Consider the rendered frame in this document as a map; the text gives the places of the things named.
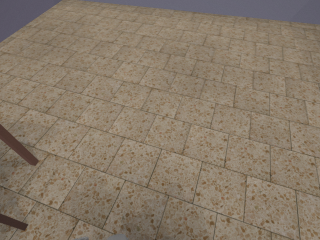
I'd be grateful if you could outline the table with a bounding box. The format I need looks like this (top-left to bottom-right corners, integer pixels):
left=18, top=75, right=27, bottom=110
left=0, top=124, right=39, bottom=166

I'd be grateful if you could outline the chair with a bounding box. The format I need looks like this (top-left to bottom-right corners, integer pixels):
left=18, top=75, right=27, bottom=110
left=0, top=213, right=28, bottom=231

